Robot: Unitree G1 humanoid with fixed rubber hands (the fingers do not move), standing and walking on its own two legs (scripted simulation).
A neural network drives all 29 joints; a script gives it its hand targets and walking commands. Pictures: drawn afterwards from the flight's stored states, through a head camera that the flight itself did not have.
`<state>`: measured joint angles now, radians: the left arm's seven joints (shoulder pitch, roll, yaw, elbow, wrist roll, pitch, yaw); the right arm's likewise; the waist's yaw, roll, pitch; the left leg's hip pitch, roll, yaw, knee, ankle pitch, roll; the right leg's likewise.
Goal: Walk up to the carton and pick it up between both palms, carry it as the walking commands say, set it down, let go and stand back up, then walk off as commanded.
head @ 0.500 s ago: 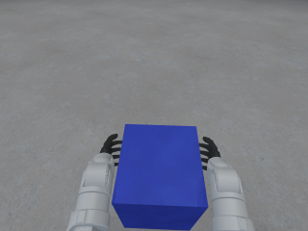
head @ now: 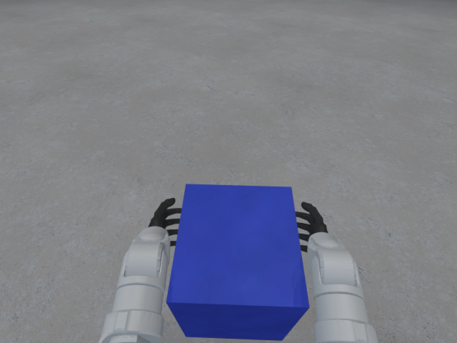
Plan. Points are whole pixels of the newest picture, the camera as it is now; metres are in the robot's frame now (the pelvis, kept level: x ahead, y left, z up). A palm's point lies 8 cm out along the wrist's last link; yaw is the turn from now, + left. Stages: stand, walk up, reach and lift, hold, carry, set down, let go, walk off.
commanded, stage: hold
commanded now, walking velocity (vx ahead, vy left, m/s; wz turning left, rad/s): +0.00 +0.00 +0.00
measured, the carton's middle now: (236, 265) +0.28 +0.00 -0.03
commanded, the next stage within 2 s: carry in 0.28 s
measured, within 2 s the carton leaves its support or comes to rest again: neither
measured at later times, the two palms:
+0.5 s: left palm (163, 238) +0.28 +0.13 +0.05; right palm (323, 239) +0.29 -0.16 +0.05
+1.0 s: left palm (135, 280) +0.19 +0.15 +0.07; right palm (308, 229) +0.28 -0.12 +0.09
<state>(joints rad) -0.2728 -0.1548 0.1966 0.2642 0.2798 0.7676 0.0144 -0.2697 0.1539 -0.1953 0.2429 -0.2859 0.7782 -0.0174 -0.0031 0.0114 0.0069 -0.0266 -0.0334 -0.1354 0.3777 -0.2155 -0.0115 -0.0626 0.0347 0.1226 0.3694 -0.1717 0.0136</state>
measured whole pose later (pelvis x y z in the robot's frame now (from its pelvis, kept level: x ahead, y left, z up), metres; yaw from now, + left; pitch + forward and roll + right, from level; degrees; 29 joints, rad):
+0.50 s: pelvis +0.00 -0.02 -0.02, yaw +1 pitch +2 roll -1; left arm -0.19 -0.14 0.11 -0.07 0.16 0.89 0.07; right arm -0.20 0.14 -0.12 -0.06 -0.17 0.88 -0.07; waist -0.01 0.00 -0.07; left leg -0.35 -0.02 -0.16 0.62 -0.31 -0.04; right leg -0.37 0.06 0.06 0.60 -0.26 -0.01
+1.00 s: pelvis -0.02 -0.08 -0.01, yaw +16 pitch +6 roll -3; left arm -0.19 -0.14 0.09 -0.36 0.10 1.24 0.13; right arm -0.20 0.14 -0.10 -0.33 -0.11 1.22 -0.10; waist 0.02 0.00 -0.10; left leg -0.43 0.05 -0.03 0.53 -0.21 0.01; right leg -0.60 -0.04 -0.02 1.00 -0.37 0.07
